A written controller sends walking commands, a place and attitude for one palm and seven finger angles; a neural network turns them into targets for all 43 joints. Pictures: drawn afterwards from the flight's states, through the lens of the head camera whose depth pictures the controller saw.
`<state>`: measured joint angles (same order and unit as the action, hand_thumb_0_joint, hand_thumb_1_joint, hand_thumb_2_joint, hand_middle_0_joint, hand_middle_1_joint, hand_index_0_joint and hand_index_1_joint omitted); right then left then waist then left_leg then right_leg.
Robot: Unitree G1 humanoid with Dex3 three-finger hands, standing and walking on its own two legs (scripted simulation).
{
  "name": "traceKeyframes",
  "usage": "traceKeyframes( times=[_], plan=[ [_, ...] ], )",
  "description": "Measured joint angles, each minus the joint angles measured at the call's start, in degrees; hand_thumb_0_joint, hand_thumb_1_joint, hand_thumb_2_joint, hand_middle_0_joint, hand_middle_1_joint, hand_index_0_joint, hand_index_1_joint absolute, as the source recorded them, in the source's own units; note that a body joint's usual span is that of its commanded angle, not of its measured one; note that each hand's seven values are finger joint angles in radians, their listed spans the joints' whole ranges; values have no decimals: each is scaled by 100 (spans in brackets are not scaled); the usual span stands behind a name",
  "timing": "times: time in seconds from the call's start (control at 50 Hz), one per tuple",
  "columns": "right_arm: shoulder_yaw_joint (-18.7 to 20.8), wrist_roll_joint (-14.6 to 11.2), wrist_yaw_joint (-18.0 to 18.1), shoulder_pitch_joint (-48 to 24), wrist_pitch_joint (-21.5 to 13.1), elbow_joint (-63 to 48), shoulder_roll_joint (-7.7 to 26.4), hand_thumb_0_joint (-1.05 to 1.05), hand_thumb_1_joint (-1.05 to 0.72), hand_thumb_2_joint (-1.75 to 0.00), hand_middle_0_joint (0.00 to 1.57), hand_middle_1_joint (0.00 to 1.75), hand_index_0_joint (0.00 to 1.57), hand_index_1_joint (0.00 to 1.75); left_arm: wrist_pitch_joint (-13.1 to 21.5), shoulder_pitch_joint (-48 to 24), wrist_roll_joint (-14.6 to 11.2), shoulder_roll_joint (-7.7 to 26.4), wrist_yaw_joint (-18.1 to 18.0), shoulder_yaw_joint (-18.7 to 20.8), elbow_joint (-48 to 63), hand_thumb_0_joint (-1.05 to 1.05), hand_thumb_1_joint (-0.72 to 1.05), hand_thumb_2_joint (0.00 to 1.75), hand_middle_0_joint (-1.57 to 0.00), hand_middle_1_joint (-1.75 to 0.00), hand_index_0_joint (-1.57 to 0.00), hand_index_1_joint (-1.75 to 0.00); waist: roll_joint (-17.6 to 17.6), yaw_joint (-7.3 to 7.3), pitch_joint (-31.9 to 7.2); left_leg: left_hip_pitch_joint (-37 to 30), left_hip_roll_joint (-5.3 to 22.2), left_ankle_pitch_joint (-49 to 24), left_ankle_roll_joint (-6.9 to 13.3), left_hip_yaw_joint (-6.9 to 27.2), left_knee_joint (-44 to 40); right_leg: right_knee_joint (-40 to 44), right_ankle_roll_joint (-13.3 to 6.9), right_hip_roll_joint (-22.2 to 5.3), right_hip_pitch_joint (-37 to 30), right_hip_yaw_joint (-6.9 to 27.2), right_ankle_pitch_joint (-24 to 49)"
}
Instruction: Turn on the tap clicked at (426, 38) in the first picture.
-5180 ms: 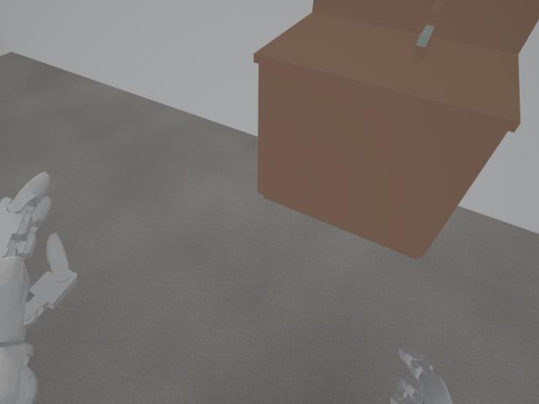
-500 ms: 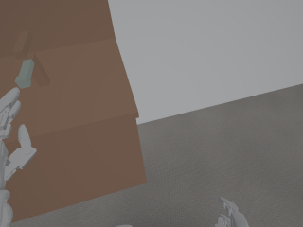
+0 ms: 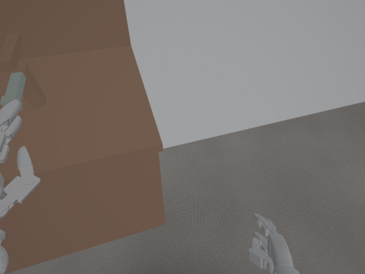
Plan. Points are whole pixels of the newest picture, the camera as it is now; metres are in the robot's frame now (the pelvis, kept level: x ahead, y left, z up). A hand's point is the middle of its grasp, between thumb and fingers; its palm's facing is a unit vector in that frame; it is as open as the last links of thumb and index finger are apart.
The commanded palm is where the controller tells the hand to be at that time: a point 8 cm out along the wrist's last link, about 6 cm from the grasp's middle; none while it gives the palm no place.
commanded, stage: come to a stop and stand still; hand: left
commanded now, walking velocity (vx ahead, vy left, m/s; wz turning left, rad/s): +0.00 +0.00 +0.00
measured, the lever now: (11, 103) +0.43 +0.42 +0.12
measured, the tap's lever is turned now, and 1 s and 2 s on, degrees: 0 0 0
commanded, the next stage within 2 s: look again from close up in 1.00 s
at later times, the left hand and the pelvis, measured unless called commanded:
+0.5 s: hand (49, 206) +0.18 +0.21 +0.16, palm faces +0.37 -0.84 -0.39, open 7.4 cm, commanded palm +0.13 +0.26 +0.18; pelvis -0.03 -0.02 +0.00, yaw +0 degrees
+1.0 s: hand (36, 203) +0.19 +0.23 +0.16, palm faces +0.38 -0.85 -0.36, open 7.4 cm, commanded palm +0.14 +0.28 +0.18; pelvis -0.02 +0.00 +0.00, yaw +0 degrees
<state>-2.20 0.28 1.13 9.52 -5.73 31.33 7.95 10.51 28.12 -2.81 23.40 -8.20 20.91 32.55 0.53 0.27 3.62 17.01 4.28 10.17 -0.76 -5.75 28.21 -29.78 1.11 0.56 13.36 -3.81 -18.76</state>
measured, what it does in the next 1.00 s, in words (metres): stands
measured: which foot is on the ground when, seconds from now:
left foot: down 0.00-1.00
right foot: down 0.00-1.00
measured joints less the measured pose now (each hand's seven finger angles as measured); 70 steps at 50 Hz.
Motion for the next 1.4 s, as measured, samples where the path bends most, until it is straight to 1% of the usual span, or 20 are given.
traceKeyframes(
  times=[0.04, 0.08, 0.16, 0.2, 0.26, 0.32, 0.4, 0.54, 0.78, 1.1, 1.12, 1.14, 1.16, 1.18, 1.2, 1.24, 1.26, 1.32, 1.36, 1.4],
  plan=[
    [-38, -13, 34, 21, 38, 66, 37, 0, -90, -89, 21, 30, 20, 30, -41, -27, 14, -79, 38, -91, -150, 1, 89, 90, -20, -30, -21, -30, -170, 9, 5, 38, 97, 36, -63, 80, 132, 146, -199, 96, -71, -90, 517],
    [-44, -33, 65, 91, 108, 173, 101, 0, -90, -89, 21, 30, 20, 30, -115, -30, -9, -192, 69, -186, -305, 1, 89, 90, -21, -30, -21, -30, -280, 34, -100, 120, 119, 259, -94, 180, 273, 137, -390, 161, -50, -132, 487],
    [1, -34, 157, 252, 217, 434, 292, 1, -90, -89, 21, 30, 20, 30, -245, -9, -20, -424, 33, -331, -511, 1, 89, 90, -21, -30, -21, -30, -298, 82, -328, 204, -139, 839, -58, 497, 863, 134, -498, 173, 34, -91, 458],
    [40, -40, 217, 328, 248, 538, 392, 1, -90, -89, 21, 30, 20, 30, -244, -80, -2, -463, 13, -376, -598, 1, 89, 90, -21, -30, -21, -30, -289, 46, -384, 90, -224, 873, -29, 567, 872, 145, -503, 180, 42, -132, 477],
    [121, -47, 278, 424, 273, 613, 521, 1, -90, -89, 21, 30, 20, 30, -221, -220, 19, -440, -5, -399, -643, 1, 89, 90, -21, -30, -21, -30, -283, -34, -399, -245, -242, 579, 16, 608, 369, 100, -502, 225, 63, -243, 467],
    [153, -45, 315, 431, 330, 630, 519, 1, -90, -89, 20, 30, 20, 30, -168, -230, 29, -360, -30, -329, -693, 1, 89, 90, -21, -30, -21, -30, -78, -41, -351, -395, -299, 464, 14, 515, 117, 195, -476, 168, 7, -158, 551],
    [168, -43, 332, 451, 268, 454, 529, 1, -90, -89, 20, 30, 20, 30, -90, -101, 63, -269, -40, -268, -665, 1, 89, 90, -21, -30, -21, -30, -61, -104, -374, -377, -272, 331, -4, 474, -32, 361, -445, 198, 31, -119, 709],
    [179, -49, 272, 421, 227, 416, 528, 1, -90, -89, 20, 30, 20, 30, -93, -43, 71, -340, -25, -399, -736, 1, 89, 90, -21, -30, -21, -30, -209, -97, -455, -220, -207, 326, 1, 488, 86, 480, -515, 269, 82, -132, 842],
    [26, -27, 291, 439, 264, 455, 360, 1, -90, -89, 20, 30, 20, 30, -180, -164, 95, -358, -59, -385, -830, 1, 89, 90, -21, -30, -21, -30, -155, -5, -426, -352, -333, 219, 94, 442, -150, 600, -382, 148, 1, -83, 901],
    [48, -41, 272, 261, 283, 368, 381, 1, -90, -89, 21, 30, 20, 30, -171, -137, 73, -389, -48, -413, -740, 1, 89, 90, -21, -30, -21, -30, -106, 0, -435, -371, -378, 324, 157, 401, -102, 572, -322, 105, -20, -37, 825],
    [124, -4, 277, 346, 187, 305, 379, 1, -90, -89, 21, 30, 20, 30, -197, -451, 290, -197, 87, -341, -805, 1, 89, 90, -21, -30, -21, -30, -111, 111, -369, -304, -348, 343, 158, 438, -16, 590, -303, 133, -17, -73, 837],
    [181, -29, 271, 400, 55, 310, 368, 1, -90, -89, 20, 30, 20, 30, -107, -1043, 404, 142, 232, -184, -1021, 1, 89, 90, -21, -30, -21, -30, -71, 242, -247, -214, -334, 356, 152, 493, 90, 565, -322, 146, 19, -131, 850],
    [189, -34, 230, 372, -34, 390, 361, 1, -90, -89, 20, 30, 20, 30, 47, -1659, 405, 431, 299, 11, -1349, 1, 88, 90, -21, -30, -22, -30, 6, 347, -126, -163, -346, 344, 144, 505, 129, 485, -357, 130, 89, -147, 848],
    [169, -49, 161, 300, -58, 451, 371, 1, -90, -89, 20, 30, 20, 30, 165, -2115, 330, 594, 319, 225, -1654, 1, 88, 90, -21, -30, -22, -30, 59, 398, -32, -146, -352, 314, 140, 474, 128, 423, -375, 121, 149, -119, 849],
    [152, -80, 75, 224, -54, 463, 392, 1, -90, -89, 20, 30, 20, 30, 203, -2335, 212, 640, 300, 428, -1821, 1, 88, 90, -21, -30, -22, -30, 71, 378, 30, -148, -352, 295, 147, 424, 111, 403, -363, 119, 182, -71, 863],
    [169, -152, -90, 165, -55, 359, 442, 1, -90, -89, 20, 30, 20, 30, 185, -2165, 8, 477, 235, 619, -1731, 1, 89, 90, -21, -30, -21, -30, 14, 246, 62, -183, -368, 280, 196, 298, 39, 418, -287, 102, 212, 55, 897],
    [187, -176, -149, 180, -65, 281, 465, 1, -90, -89, 20, 30, 20, 30, 174, -1877, -40, 318, 228, 568, -1552, 1, 89, 90, -20, -30, -21, -30, -27, 170, 46, -210, -388, 279, 229, 234, -6, 425, -250, 84, 221, 119, 904],
    [195, -181, -179, 285, -91, 135, 478, 1, -90, -89, 20, 30, 20, 30, 169, -794, 2, -109, 345, 62, -990, 1, 90, 90, -19, -30, -20, -30, -88, -18, -35, -295, -443, 305, 310, 96, -112, 449, -182, 38, 210, 260, 882],
    [165, -146, -110, 377, -84, 120, 428, 1, -90, -89, 20, 30, 20, 30, 156, -262, 65, -189, 462, -239, -808, 1, 90, 90, -20, -30, -20, -30, -28, -79, -73, -341, -469, 332, 336, 61, -154, 457, -162, 16, 186, 299, 848],
    [128, -110, -28, 475, -87, 128, 366, 1, -90, -89, 20, 30, 20, 30, 151, -33, 95, -167, 532, -359, -796, 1, 89, 90, -20, -30, -21, -30, 71, -74, -72, -379, -493, 358, 353, 66, -171, 445, -152, -6, 157, 297, 804]
  ],
)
